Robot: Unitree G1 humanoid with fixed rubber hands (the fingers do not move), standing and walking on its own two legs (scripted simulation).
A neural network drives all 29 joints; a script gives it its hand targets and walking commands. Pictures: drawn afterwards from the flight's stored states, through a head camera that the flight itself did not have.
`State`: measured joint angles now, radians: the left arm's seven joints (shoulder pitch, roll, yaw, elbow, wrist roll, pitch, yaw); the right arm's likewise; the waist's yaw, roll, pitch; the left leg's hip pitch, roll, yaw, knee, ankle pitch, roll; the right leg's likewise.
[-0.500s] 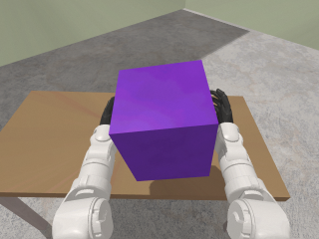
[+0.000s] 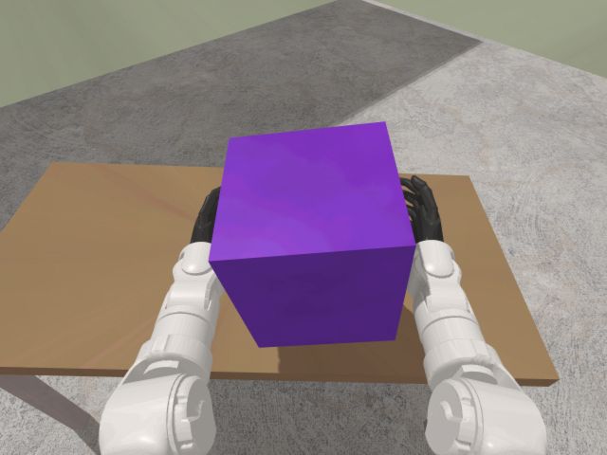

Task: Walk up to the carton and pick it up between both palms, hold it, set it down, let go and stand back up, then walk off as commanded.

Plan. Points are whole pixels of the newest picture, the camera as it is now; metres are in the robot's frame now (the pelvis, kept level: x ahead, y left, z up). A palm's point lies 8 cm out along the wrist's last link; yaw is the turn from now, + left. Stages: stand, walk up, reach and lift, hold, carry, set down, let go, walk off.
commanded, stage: set down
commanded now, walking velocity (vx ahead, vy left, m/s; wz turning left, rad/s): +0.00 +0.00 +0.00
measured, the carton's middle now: (316, 244) +0.40 -0.01 +0.06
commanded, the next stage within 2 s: none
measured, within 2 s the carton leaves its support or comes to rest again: rests again in 1.48 s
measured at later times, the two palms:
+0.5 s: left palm (219, 256) +0.41 +0.14 +0.01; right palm (412, 257) +0.40 -0.16 +0.02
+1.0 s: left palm (224, 276) +0.42 +0.14 -0.05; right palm (402, 287) +0.40 -0.16 -0.05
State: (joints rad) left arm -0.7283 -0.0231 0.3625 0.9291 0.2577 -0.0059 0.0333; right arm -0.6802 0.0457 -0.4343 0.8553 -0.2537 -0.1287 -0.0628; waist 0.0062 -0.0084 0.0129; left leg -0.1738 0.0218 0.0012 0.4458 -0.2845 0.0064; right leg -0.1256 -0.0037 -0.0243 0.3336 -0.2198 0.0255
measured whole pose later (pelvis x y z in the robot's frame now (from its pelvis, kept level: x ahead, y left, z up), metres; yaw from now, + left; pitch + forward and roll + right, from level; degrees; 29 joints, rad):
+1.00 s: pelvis +0.00 -0.01 -0.01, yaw -1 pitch +30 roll -1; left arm -0.88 0.05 0.35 1.36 0.19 -0.58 0.08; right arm -0.70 0.07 -0.61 1.02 -0.39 -0.54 -0.10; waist 0.04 0.03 -0.16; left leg -0.77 0.02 0.00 0.45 -0.20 0.00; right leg -0.74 0.00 -0.03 0.37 -0.15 0.01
